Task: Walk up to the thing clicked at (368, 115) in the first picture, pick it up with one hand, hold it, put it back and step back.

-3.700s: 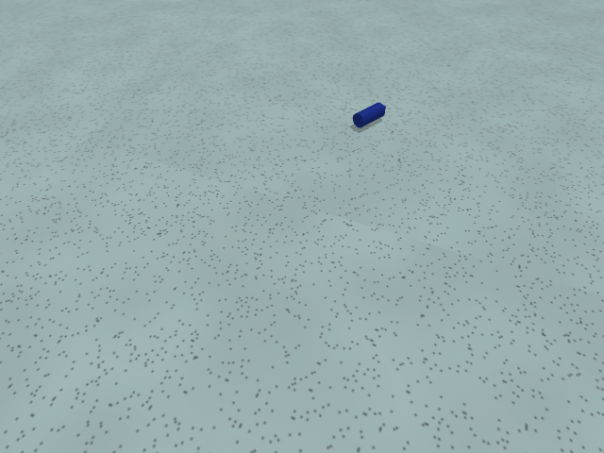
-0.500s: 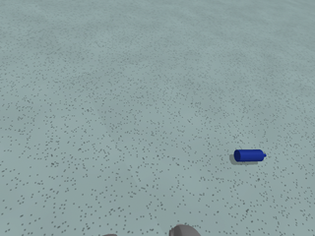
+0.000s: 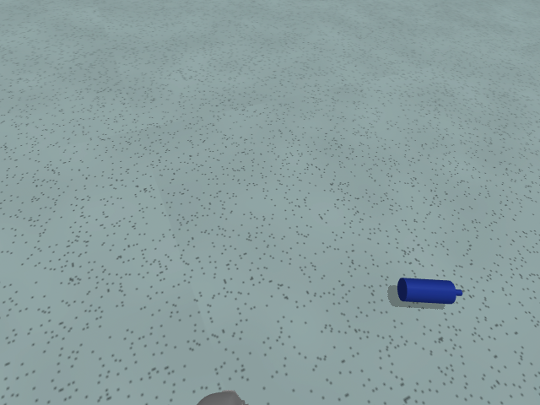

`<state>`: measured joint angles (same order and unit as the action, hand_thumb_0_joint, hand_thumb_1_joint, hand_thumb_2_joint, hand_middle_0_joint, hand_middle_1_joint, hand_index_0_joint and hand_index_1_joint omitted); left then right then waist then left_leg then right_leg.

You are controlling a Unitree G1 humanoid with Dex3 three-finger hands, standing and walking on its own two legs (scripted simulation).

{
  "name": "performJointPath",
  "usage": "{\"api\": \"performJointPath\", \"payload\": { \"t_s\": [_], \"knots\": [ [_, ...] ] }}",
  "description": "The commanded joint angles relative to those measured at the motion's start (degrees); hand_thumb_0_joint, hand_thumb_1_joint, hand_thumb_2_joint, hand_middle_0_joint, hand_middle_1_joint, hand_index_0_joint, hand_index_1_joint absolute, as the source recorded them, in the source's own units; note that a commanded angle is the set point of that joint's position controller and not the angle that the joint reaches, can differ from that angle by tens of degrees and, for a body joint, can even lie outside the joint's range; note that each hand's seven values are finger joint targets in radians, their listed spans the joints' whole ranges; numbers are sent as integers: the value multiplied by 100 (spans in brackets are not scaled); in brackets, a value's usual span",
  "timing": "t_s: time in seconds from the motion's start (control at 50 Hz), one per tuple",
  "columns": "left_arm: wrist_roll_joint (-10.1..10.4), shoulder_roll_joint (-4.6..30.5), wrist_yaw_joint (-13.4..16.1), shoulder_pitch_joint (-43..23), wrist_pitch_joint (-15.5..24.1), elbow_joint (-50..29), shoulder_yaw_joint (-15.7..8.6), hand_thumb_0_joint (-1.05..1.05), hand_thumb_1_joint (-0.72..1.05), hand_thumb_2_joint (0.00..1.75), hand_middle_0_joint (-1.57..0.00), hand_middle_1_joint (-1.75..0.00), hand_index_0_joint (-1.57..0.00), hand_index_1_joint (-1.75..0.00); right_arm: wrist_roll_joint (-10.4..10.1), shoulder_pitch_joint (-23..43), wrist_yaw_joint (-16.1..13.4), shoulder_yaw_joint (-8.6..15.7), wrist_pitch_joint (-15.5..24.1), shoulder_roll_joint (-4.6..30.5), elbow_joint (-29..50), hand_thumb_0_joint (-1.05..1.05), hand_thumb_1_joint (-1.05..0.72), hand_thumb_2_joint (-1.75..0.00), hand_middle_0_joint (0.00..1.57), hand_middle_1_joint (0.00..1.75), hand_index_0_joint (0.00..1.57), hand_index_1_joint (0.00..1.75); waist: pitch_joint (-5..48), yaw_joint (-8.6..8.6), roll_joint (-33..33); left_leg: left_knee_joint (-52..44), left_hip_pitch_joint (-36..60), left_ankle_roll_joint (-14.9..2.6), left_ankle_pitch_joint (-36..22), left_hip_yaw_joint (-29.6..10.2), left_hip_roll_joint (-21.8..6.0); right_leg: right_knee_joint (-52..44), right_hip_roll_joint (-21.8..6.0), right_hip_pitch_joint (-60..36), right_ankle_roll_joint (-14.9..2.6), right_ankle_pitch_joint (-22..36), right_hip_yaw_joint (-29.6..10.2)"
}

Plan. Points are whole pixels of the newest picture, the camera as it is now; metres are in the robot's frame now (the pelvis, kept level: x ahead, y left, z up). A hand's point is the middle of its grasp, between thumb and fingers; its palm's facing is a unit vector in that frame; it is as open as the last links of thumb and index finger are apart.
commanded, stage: walk up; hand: left
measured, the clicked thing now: (431, 291) +0.68 -0.60 -0.70
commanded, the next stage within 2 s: none
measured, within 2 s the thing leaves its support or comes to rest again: neither
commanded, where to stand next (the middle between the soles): +0.24 -0.71 m, yaw +3 degrees
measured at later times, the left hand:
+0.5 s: hand out of the picture +0.15 +0.06 -0.15, palm faces -0.02 -0.92 -0.38, open 7.4 cm
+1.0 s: hand (359, 367) +0.23 -0.13 -0.16, palm faces -0.09 -0.94 -0.34, open 7.4 cm
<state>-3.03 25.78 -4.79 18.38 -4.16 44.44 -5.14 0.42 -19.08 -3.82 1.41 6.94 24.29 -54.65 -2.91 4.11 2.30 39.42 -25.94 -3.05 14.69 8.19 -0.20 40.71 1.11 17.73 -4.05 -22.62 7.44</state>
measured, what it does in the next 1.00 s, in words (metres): steps to the right: right foot, then left foot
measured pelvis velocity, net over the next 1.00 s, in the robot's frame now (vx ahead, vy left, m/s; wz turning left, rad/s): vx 0.12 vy -0.42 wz -0.01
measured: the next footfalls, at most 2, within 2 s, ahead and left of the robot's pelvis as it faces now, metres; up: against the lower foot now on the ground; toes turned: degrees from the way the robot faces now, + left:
right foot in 0.40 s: +0.13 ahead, -0.38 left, +0.00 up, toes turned -4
left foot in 0.70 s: +0.21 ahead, -0.23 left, +0.00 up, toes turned +7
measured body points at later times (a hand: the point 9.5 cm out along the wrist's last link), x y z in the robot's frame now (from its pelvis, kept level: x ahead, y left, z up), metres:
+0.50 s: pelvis +0.06 -0.24 -0.02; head +0.07 -0.22 +0.43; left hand +0.15 +0.10 -0.12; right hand +0.08 -0.63 -0.09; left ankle +0.09 -0.04 -0.67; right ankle +0.09 -0.37 -0.71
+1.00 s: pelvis +0.12 -0.42 -0.01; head +0.16 -0.37 +0.44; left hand +0.24 -0.08 -0.14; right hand +0.14 -0.79 -0.06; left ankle +0.17 -0.24 -0.71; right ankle +0.17 -0.63 -0.67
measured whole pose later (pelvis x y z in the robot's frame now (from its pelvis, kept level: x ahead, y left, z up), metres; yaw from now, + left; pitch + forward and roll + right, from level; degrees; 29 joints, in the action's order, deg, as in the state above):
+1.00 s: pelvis +0.12 -0.42 -0.01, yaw -1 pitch -1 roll +0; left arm -3.2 28.7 -5.5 12.1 -6.4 43.6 -6.3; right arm 2.0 -20.6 -5.1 3.4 6.1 26.7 -52.8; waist -5.4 -0.7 7.2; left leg 43.9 -24.1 0.6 18.8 3.4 -8.7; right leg 61.9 -6.0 33.6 0.9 -23.7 -7.2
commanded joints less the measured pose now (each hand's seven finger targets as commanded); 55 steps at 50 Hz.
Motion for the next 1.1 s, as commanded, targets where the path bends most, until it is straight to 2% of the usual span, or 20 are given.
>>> {"api": "performJointPath", "payload": {
  "t_s": [0.0,0.02,0.1,0.26,0.34,0.38,0.4,0.42,0.5,0.58,0.64,0.66,0.68,0.7,0.72,0.8,0.92,0.98,1.04,1.08],
  "knots": [
    [-5,803,74,-271,49,-799,-206,0,90,90,-20,-30,-20,-30,113,-1343,-411,770,7,2428,217,0,-90,-90,20,30,20,30,807,-660,-551,-2295,2704,-611,1223,-4746,-2744,2209,-70,2503,203,-563,-1404],
    [-54,1333,95,-55,-26,-681,-346,0,90,90,-20,-30,-20,-30,-98,-953,-408,784,-13,2567,351,0,-90,-90,20,30,20,30,792,-610,-148,-2307,2445,-931,1426,-4901,-3033,2784,-245,2579,291,-678,-1756],
    [-36,1264,37,-168,5,-484,-453,0,90,90,-20,-30,-20,-30,13,-290,-299,579,28,1932,351,0,-90,-90,20,30,20,30,33,-294,-544,-1975,921,-772,928,-2480,-1985,2669,-549,2011,397,92,-1830],
    [-20,1149,-215,-739,-89,-560,-530,0,90,90,-20,-30,-20,-30,176,-190,-181,802,25,2472,435,0,-90,-90,20,30,20,30,77,-566,-1320,-1760,367,-886,1983,-1740,-1836,1541,-848,1746,563,-73,-1098],
    [45,1139,-217,310,-69,-110,-678,0,90,90,-20,-30,-20,-30,216,595,-184,766,-131,2478,454,0,-90,-90,20,30,20,30,408,166,-1239,-971,-1052,-468,2352,-883,-1545,483,-498,-545,407,265,-324],
    [-126,1604,-85,1341,10,234,-836,0,90,90,-20,-30,-20,-30,260,599,-215,486,-273,1521,450,0,-90,-90,20,30,20,30,301,787,1337,2230,-2259,-85,2635,257,-428,-1140,-584,-1061,243,-1125,-1078],
    [-138,2112,-1,764,87,-134,-843,0,90,90,-20,-30,-20,-30,94,474,-274,375,-309,1196,608,0,-90,-90,20,30,20,30,-113,529,1953,3389,-3018,110,2360,-375,95,-2704,-1689,-340,-249,-2299,-3823],
    [-23,2314,74,-118,139,-429,-826,0,90,90,-20,-30,-20,-30,39,693,-368,525,-312,1530,588,0,-90,-90,20,30,20,30,-385,157,1414,3491,-2652,71,1815,-1085,-249,-3289,-2010,112,-496,-2832,-4518],
    [16,1574,140,-567,210,-422,-650,0,90,90,-20,-30,-20,-30,-46,-263,-273,483,-182,1797,-224,0,-90,-90,20,30,20,30,-132,-303,986,2499,-1592,65,1204,-722,-522,-1936,-1411,-111,-769,-692,-2638],
    [-52,1204,141,-642,229,-611,-464,0,90,90,-20,-30,-20,-30,-7,-579,-206,453,-114,1528,-213,0,-90,-90,20,30,20,30,-117,-314,952,1221,-532,-3,1044,-399,-302,-1773,-1470,39,-1080,832,-2234],
    [-42,1038,119,-1130,138,-883,-310,0,90,90,-20,-30,-20,-30,-37,-1459,-247,468,-24,1377,-351,0,-90,-90,20,30,20,30,246,-795,470,-612,1319,-30,-431,-393,-214,-834,-1163,687,-779,1398,-1473],
    [7,773,100,-999,140,-948,-188,0,90,90,-20,-30,-20,-30,51,-1871,-323,584,6,1653,-418,0,-90,-90,20,30,20,30,560,-990,-265,-1129,2362,30,-658,-1018,-513,240,-849,1257,-455,1160,-1137],
    [36,416,106,-613,151,-981,-100,0,90,90,-20,-30,-20,-30,179,-1708,-384,735,1,2178,-214,0,-90,-90,20,30,20,30,635,-851,-1467,-1791,3073,-366,34,-3426,-1840,1424,-152,2509,57,-225,-847],
    [-43,759,153,-299,21,-831,-181,0,90,90,-20,-30,-20,-30,144,-1297,-459,777,-37,2346,107,0,-90,-90,20,30,20,30,671,-630,-615,-2170,2729,-737,897,-4709,-2738,2211,-95,2671,297,-622,-1451],
    [-91,1283,190,-124,-38,-671,-309,0,90,90,-20,-30,-20,-30,-53,-908,-449,782,-51,2491,245,0,-90,-90,20,30,20,30,577,-585,-197,-2198,2242,-995,906,-4816,-3016,2753,-189,2614,361,-850,-1794],
    [-77,1375,120,-319,-22,-501,-458,0,90,90,-20,-30,-20,-30,31,-383,-372,666,-23,2042,291,0,-90,-90,20,30,20,30,58,-353,-576,-1749,935,-882,795,-2568,-2015,2876,-498,2055,405,-38,-1834],
    [-25,1162,-32,-697,-79,-605,-443,0,90,90,-20,-30,-20,-30,140,-500,-310,793,14,2326,365,0,-90,-90,20,30,20,30,174,-517,-1078,-1218,812,-971,472,-1758,-1741,2115,-735,2008,516,-96,-1299],
    [-28,1185,-78,-888,-95,-626,-486,0,90,90,-20,-30,-20,-30,193,-446,-287,860,-34,2540,399,0,-90,-90,20,30,20,30,123,-571,-1366,-1194,328,-948,1403,-1821,-1787,1671,-763,1705,494,-348,-979],
    [-18,1158,-66,-87,-63,-320,-572,0,90,90,-20,-30,-20,-30,185,370,-269,822,-146,2579,472,0,-90,-90,20,30,20,30,319,93,-1449,-613,-727,-612,1308,-1241,-1643,505,-549,110,354,95,-435],
    [-180,1560,18,918,19,44,-757,0,90,90,-20,-30,-20,-30,238,107,-290,490,-292,1611,366,0,-90,-90,20,30,20,30,470,690,1052,2483,-2137,-152,1710,-12,-592,-750,-424,-1042,197,-930,-981]
  ]
}}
